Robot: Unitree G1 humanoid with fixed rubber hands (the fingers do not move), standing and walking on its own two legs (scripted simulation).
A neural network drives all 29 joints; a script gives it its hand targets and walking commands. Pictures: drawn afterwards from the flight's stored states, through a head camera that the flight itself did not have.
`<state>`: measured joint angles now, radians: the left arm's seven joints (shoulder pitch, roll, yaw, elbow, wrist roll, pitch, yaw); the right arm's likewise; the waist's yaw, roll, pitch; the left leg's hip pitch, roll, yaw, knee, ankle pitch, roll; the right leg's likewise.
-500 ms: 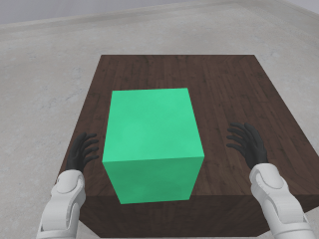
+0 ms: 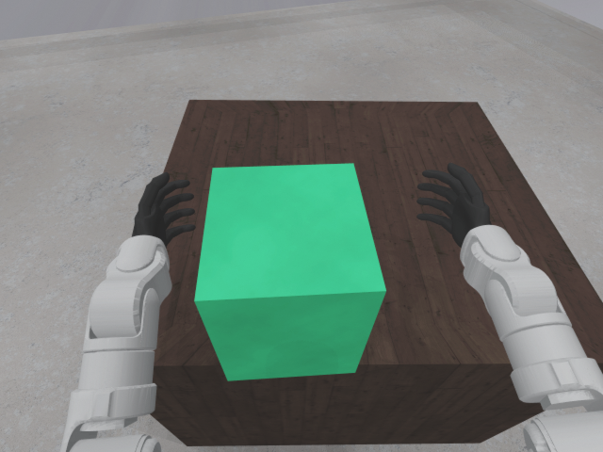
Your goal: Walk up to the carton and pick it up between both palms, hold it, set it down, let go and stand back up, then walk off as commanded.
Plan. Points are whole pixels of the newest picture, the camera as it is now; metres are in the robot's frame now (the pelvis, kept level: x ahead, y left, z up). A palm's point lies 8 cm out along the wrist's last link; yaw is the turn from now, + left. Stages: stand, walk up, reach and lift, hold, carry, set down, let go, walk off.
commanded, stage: reach and lift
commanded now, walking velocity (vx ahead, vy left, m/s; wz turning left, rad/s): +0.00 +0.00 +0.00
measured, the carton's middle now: (288, 276) +0.36 +0.06 +0.02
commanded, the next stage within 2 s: none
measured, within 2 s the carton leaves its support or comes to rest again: neither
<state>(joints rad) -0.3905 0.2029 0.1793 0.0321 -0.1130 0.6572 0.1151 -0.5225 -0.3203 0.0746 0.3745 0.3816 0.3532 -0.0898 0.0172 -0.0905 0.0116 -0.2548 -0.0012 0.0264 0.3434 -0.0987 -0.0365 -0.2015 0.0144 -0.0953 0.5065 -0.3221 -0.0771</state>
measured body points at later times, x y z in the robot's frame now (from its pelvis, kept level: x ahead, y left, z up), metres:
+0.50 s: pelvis +0.00 +0.01 +0.00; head +0.03 +0.03 +0.45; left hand +0.40 +0.25 +0.13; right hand +0.44 -0.16 +0.15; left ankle +0.05 +0.15 -0.74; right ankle -0.03 -0.05 -0.74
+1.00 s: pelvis +0.00 +0.00 -0.01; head +0.06 +0.03 +0.44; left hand +0.41 +0.22 +0.03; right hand +0.43 -0.14 +0.06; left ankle +0.05 +0.15 -0.74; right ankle -0.03 -0.05 -0.74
